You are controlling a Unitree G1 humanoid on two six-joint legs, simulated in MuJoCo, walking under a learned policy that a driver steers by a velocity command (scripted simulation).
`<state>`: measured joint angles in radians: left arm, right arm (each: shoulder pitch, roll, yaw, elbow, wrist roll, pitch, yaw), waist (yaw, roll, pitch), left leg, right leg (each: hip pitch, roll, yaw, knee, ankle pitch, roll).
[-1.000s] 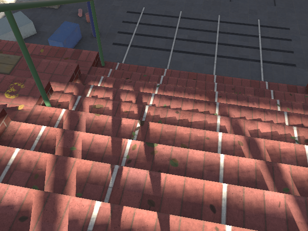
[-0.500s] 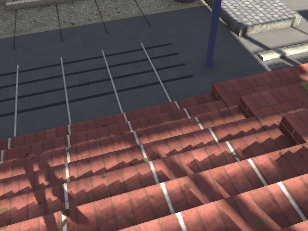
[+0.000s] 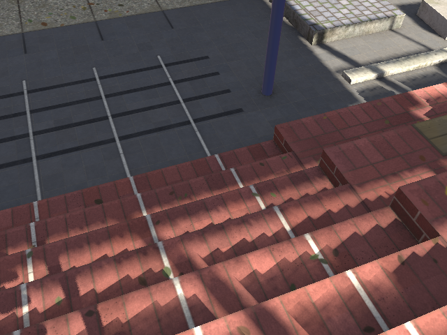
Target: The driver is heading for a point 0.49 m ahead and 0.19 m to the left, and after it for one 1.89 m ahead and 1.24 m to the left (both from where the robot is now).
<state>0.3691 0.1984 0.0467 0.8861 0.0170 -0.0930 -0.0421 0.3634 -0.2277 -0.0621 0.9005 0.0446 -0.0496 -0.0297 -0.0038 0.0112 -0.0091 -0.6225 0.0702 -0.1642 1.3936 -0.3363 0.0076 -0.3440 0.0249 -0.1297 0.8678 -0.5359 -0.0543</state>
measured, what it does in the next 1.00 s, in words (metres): goes down, turning left: left foot 0.15 m lower, then right foot 0.15 m lower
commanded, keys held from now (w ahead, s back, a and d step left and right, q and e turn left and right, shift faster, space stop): w+q+shift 0.38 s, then q+shift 0.60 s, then e+shift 0.02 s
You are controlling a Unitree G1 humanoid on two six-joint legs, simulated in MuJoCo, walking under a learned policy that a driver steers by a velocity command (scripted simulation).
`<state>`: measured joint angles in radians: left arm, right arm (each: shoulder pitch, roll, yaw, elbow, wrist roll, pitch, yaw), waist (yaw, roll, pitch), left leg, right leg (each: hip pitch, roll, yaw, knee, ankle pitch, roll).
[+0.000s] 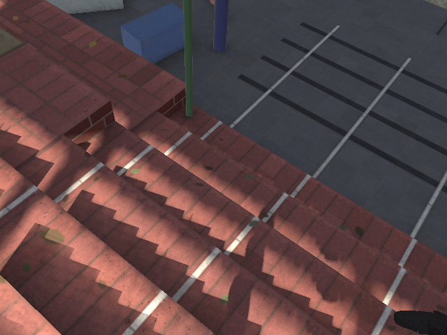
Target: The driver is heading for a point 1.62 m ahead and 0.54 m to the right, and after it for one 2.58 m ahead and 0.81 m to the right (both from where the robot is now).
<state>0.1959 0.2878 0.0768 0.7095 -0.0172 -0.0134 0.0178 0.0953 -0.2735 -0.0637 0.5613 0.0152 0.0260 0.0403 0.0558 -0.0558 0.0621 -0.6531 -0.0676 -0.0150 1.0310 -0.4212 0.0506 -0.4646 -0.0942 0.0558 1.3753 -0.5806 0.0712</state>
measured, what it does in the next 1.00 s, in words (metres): goes down, turning right: right foot 0.15 m lower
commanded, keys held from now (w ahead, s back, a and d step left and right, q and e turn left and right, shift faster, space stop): e+shift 0.92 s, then shift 0.08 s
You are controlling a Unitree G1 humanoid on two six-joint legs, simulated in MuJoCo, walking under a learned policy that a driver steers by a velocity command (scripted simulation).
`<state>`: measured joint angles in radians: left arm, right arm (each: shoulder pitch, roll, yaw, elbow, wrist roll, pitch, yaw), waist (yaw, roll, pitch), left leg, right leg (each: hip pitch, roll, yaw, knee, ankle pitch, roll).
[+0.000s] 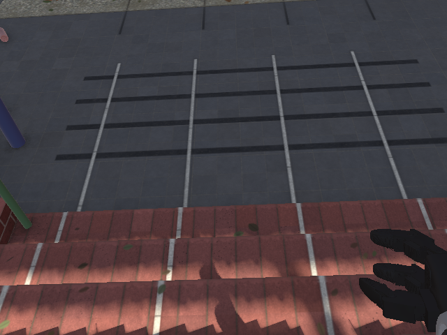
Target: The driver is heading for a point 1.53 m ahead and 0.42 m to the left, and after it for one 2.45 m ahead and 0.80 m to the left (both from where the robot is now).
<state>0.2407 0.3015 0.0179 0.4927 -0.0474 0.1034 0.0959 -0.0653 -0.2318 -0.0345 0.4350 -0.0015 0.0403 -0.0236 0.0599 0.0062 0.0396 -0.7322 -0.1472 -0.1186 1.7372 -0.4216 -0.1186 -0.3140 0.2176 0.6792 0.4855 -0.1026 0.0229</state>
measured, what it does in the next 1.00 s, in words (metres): steps to the left, turning left: left foot 0.11 m higher, then right foot 0.11 m lower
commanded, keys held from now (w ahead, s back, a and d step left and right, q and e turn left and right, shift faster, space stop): shift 0.04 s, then q+shift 0.60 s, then w+q+shift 0.22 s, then w+e+shift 0.14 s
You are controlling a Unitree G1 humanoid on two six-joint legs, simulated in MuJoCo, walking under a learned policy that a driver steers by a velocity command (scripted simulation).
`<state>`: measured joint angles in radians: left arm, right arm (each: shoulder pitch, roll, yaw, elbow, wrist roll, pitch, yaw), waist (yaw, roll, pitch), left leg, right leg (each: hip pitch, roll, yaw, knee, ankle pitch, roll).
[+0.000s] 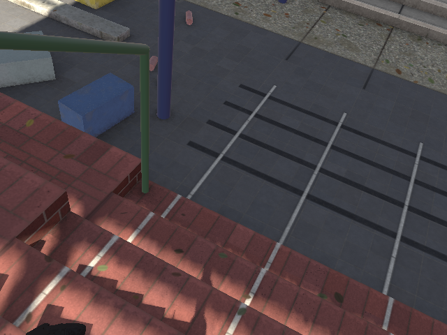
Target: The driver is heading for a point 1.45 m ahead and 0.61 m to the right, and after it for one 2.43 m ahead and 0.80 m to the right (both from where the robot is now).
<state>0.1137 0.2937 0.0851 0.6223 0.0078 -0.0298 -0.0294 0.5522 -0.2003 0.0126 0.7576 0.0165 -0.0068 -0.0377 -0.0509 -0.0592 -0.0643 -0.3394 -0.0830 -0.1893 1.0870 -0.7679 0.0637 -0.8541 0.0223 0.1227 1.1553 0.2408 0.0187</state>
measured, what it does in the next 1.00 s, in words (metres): goes down, turning right: right foot 0.15 m lower, then left foot 0.15 m lower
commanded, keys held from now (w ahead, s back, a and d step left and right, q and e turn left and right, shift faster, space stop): w+e+shift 0.94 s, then w+q+shift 0.06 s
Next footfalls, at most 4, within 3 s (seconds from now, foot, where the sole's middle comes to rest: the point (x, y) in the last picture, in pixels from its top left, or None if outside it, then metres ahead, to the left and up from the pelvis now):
0.28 right None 0.21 -0.12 -0.85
0.58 left None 0.59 0.04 -0.99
0.90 right None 0.69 -0.28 -1.14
1.24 left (255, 286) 0.99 -0.33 -1.28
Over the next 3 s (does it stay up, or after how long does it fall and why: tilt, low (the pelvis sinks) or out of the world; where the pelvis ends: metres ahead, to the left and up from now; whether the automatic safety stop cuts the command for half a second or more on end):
stays up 1.61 -0.78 -0.81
